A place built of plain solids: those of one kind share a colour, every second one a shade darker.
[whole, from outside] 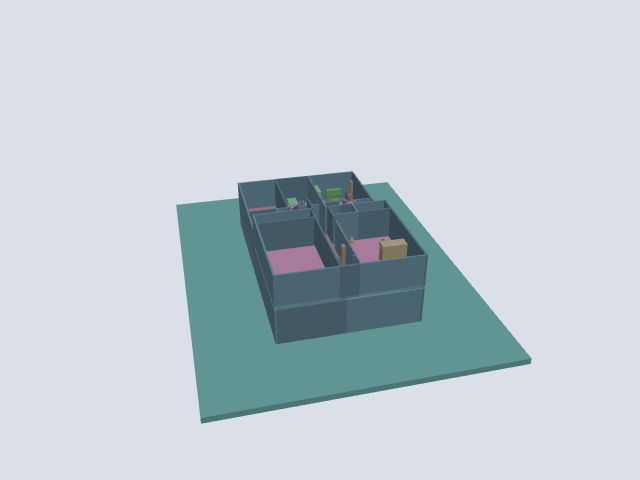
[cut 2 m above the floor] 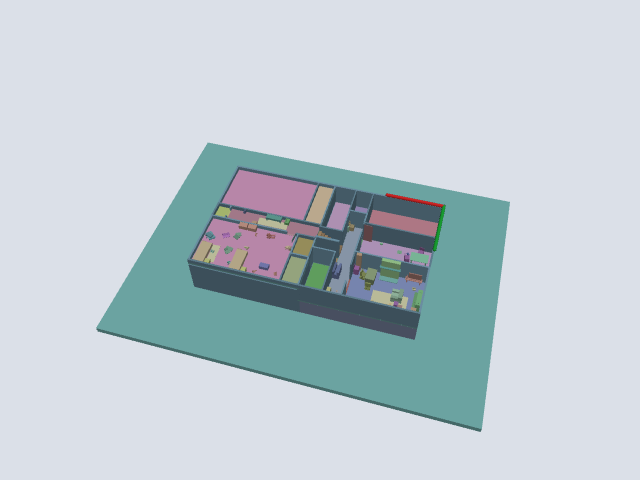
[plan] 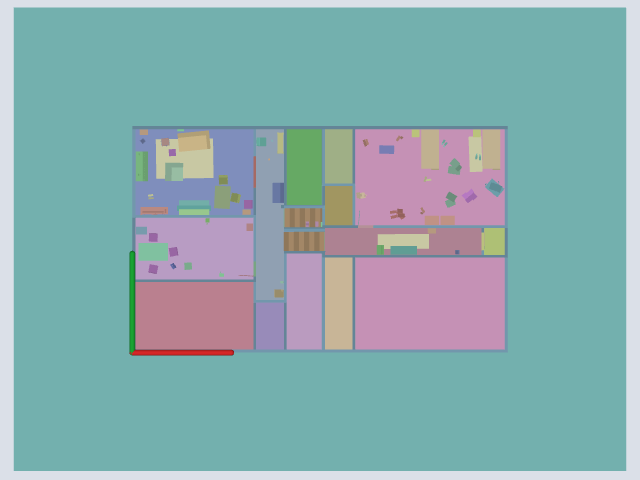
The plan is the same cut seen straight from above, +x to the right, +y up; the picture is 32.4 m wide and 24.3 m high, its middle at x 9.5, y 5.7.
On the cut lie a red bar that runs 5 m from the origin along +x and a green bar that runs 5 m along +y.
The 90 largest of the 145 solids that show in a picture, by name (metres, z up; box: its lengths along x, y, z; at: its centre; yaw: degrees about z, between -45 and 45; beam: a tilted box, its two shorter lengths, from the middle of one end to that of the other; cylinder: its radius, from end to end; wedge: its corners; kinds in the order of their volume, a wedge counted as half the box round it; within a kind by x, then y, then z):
{
 "under_1": {"box": [31.01, 23.47, 0.5], "at": [9.5, 5.74, -0.33]},
 "floor_base_1": {"box": [9.59, 6.18, 1.61], "at": [4.79, 3.09, 0.72]},
 "floor_base_2": {"box": [9.59, 4.0, 1.61], "at": [4.79, 9.47, 0.72]},
 "wall_1": {"box": [0.16, 3.41, 2.82], "at": [0.08, 1.87, 3.06]},
 "wall_2": {"box": [0.16, 3.13, 2.82], "at": [0.08, 5.27, 3.06]},
 "wall_3": {"box": [0.16, 4.35, 2.82], "at": [0.08, 9.14, 3.06]},
 "wall_4": {"box": [6.26, 0.13, 2.82], "at": [3.13, 3.64, 3.06]},
 "wall_5": {"box": [6.26, 0.13, 2.82], "at": [3.13, 6.9, 3.06]},
 "wall_6": {"box": [9.59, 0.16, 2.82], "at": [4.79, 0.08, 3.06]},
 "wall_7": {"box": [9.59, 0.16, 2.82], "at": [4.79, 11.39, 3.06]},
 "wall_8": {"box": [0.13, 2.37, 2.82], "at": [6.2, 1.34, 3.06]},
 "wall_9": {"box": [0.13, 0.91, 2.82], "at": [6.2, 3.12, 3.06]},
 "wall_10": {"box": [0.13, 2.22, 2.82], "at": [6.2, 5.72, 3.06]},
 "wall_11": {"box": [0.13, 1.38, 2.82], "at": [6.2, 7.65, 3.06]},
 "wall_12": {"box": [0.13, 1.37, 2.82], "at": [6.2, 10.62, 3.06]},
 "wall_13": {"box": [1.68, 0.13, 2.82], "at": [6.97, 2.6, 3.06]},
 "wall_14": {"box": [0.13, 2.37, 2.82], "at": [7.75, 1.34, 3.06]},
 "wall_15": {"box": [0.13, 2.32, 2.82], "at": [7.75, 3.82, 3.06]},
 "wall_16": {"box": [0.13, 3.87, 2.82], "at": [7.75, 9.38, 3.06]},
 "wall_17": {"box": [1.91, 0.07, 2.82], "at": [8.63, 6.31, 3.06]},
 "wall_18": {"box": [1.91, 0.13, 2.82], "at": [8.63, 7.38, 3.06]},
 "wall_19": {"box": [2.23, 0.16, 1.95], "at": [8.63, 7.39, 0.67]},
 "wall_20": {"box": [2.07, 0.13, 2.65], "at": [8.71, 5.08, 4.62]},
 "wall_21": {"box": [2.07, 0.16, 4.3], "at": [8.71, 6.19, 3.79]},
 "wall_22": {"box": [0.13, 4.65, 2.65], "at": [9.68, 2.49, 4.62]},
 "wall_23": {"box": [0.13, 4.85, 1.65], "at": [9.68, 2.59, 2.47]},
 "wall_24": {"box": [0.13, 0.87, 2.65], "at": [9.68, 6.88, 4.62]},
 "wall_25": {"box": [0.13, 0.99, 2.65], "at": [9.68, 7.94, 4.62]},
 "wall_26": {"box": [0.13, 2.81, 1.65], "at": [9.68, 9.91, 2.47]},
 "wall_27": {"box": [0.13, 2.75, 2.65], "at": [9.68, 9.94, 4.62]},
 "wall_28": {"box": [1.66, 0.13, 2.65], "at": [10.45, 8.5, 4.62]},
 "wall_29": {"box": [1.81, 0.1, 2.65], "at": [10.52, 6.39, 4.62]},
 "wall_30": {"box": [0.13, 4.65, 2.65], "at": [11.21, 2.49, 4.62]},
 "wall_31": {"box": [0.13, 1.99, 2.65], "at": [11.21, 7.44, 4.62]},
 "wall_32": {"box": [0.13, 2.75, 2.65], "at": [11.21, 9.94, 4.62]},
 "wall_33": {"box": [9.42, 0.16, 2.65], "at": [14.3, 0.08, 4.62]},
 "wall_34": {"box": [9.42, 0.16, 2.65], "at": [14.3, 11.39, 4.62]},
 "wall_35": {"box": [9.39, 0.13, 2.65], "at": [14.31, 4.88, 4.62]},
 "wall_36": {"box": [9.23, 0.16, 3.29], "at": [14.39, 0.08, 1.35]},
 "wall_37": {"box": [9.23, 0.16, 3.29], "at": [14.39, 11.39, 1.35]},
 "wall_38": {"box": [6.82, 0.13, 2.65], "at": [15.6, 6.38, 4.62]},
 "wall_39": {"box": [6.62, 0.13, 3.29], "at": [15.7, 5.34, 1.35]},
 "wall_40": {"box": [0.16, 4.65, 2.65], "at": [18.93, 2.49, 4.62]},
 "wall_41": {"box": [0.16, 5.11, 3.29], "at": [18.93, 2.72, 1.35]},
 "wall_42": {"box": [0.16, 1.37, 2.65], "at": [18.93, 5.63, 4.62]},
 "wall_43": {"box": [0.16, 5.91, 3.29], "at": [18.93, 8.36, 1.35]},
 "wall_44": {"box": [0.16, 4.87, 2.65], "at": [18.93, 8.88, 4.62]},
 "stair_1": {"box": [0.28, 0.97, 1.76], "at": [7.82, 6.83, 0.58]},
 "stair_2": {"box": [0.54, 0.97, 1.58], "at": [7.95, 6.83, 0.49]},
 "stair_3": {"box": [0.8, 0.97, 1.4], "at": [8.08, 6.83, 0.4]},
 "stair_4": {"box": [1.06, 0.97, 1.21], "at": [8.21, 6.83, 0.31]},
 "stair_5": {"box": [1.32, 0.97, 1.03], "at": [8.34, 6.83, 0.22]},
 "stair_6": {"box": [1.58, 0.97, 0.85], "at": [8.47, 6.83, 0.12]},
 "stair_7": {"box": [1.84, 0.97, 0.67], "at": [8.6, 6.83, 0.03]},
 "stair_8": {"box": [2.09, 0.97, 0.34], "at": [8.7, 5.63, 1.66]},
 "stair_9": {"box": [1.83, 0.97, 0.53], "at": [8.83, 5.63, 1.75]},
 "stair_10": {"box": [1.57, 0.97, 0.71], "at": [8.96, 5.63, 1.84]},
 "stair_11": {"box": [1.32, 0.97, 0.89], "at": [9.09, 5.63, 1.93]},
 "stair_12": {"box": [1.06, 0.97, 1.07], "at": [9.22, 5.63, 2.02]},
 "stair_13": {"box": [0.8, 0.97, 1.26], "at": [9.35, 5.63, 2.11]},
 "stair_14": {"box": [0.54, 0.97, 1.44], "at": [9.48, 5.63, 2.21]},
 "stair_15": {"box": [0.28, 0.97, 1.62], "at": [9.61, 5.63, 2.3]},
 "upper_floor_dorm_1": {"box": [7.57, 4.65, 0.16], "at": [15.06, 2.49, 3.21]},
 "upper_floor_dorm_2": {"box": [7.57, 4.87, 0.16], "at": [15.06, 8.88, 3.21]},
 "bunk_1": {"box": [0.91, 2.0, 1.62], "at": [15.07, 10.3, 4.1]},
 "bunk_2": {"box": [0.91, 2.0, 1.62], "at": [18.17, 10.3, 4.1]},
 "upper_floor_lounge_1": {"box": [5.97, 4.35, 0.12], "at": [3.15, 9.14, 1.59]},
 "upper_floor_kitchen_1": {"box": [5.97, 3.41, 0.12], "at": [3.15, 1.87, 1.59]},
 "upper_floor_dining_room_1": {"box": [5.97, 3.13, 0.12], "at": [3.15, 5.27, 1.59]},
 "upper_floor_landing_1": {"box": [7.93, 1.37, 0.16], "at": [13.71, 5.63, 3.21]},
 "upper_floor_lobby_1": {"box": [1.42, 8.65, 0.12], "at": [6.97, 6.99, 1.59]},
 "fixture_breast_lounge_1": {"box": [1.54, 0.3, 2.87], "at": [3.12, 7.11, 3.03]},
 "locker_1": {"box": [0.72, 0.47, 1.72], "at": [15.16, 6.69, 4.15]},
 "locker_2": {"box": [0.72, 0.47, 1.72], "at": [15.96, 6.69, 4.15]},
 "upper_floor_wash_room_1": {"box": [1.81, 4.85, 0.12], "at": [8.71, 2.59, 1.59]},
 "upper_floor_stair_1": {"box": [1.4, 4.65, 0.16], "at": [10.45, 2.49, 3.21]},
 "upper_floor_store_1": {"box": [1.81, 3.87, 0.12], "at": [8.71, 9.38, 1.59]},
 "billy_1": {"box": [0.42, 0.28, 2.02], "at": [0.59, 11.16, 2.66]},
 "billy_2": {"box": [0.42, 0.28, 2.02], "at": [5.78, 7.11, 2.66]},
 "billy_3": {"box": [0.42, 0.28, 2.02], "at": [15.16, 6.16, 4.3]},
 "piano_upright_1": {"box": [0.36, 1.5, 1.22], "at": [0.35, 9.43, 2.26]},
 "upper_floor_linen_store_1": {"box": [1.4, 2.75, 0.16], "at": [10.45, 9.94, 3.21]},
 "sofa_1": {"box": [1.6, 0.93, 0.34], "at": [3.12, 10.7, 1.93], "yaw": 5.6},
 "rug_1": {"box": [2.9, 2.0, 0.08], "at": [2.65, 9.82, 1.62], "yaw": 0.7},
 "upper_floor_wc_1": {"box": [1.4, 1.99, 0.16], "at": [10.45, 7.44, 3.21]},
 "sideboard_1": {"box": [1.35, 0.45, 0.71], "at": [13.74, 5.18, 3.8]},
 "upper_floor_showers_wc_1": {"box": [1.42, 2.37, 0.12], "at": [6.97, 1.34, 1.59]},
 "drying_rack_1": {"box": [0.57, 1.02, 0.53], "at": [7.38, 8.09, 1.91]},
 "armchair_club_1": {"box": [0.9, 0.92, 0.35], "at": [2.12, 9.15, 1.89], "yaw": -0.4},
 "wall_foot_1": {"box": [9.42, 0.16, 0.17], "at": [14.3, 11.39, 3.22]}
}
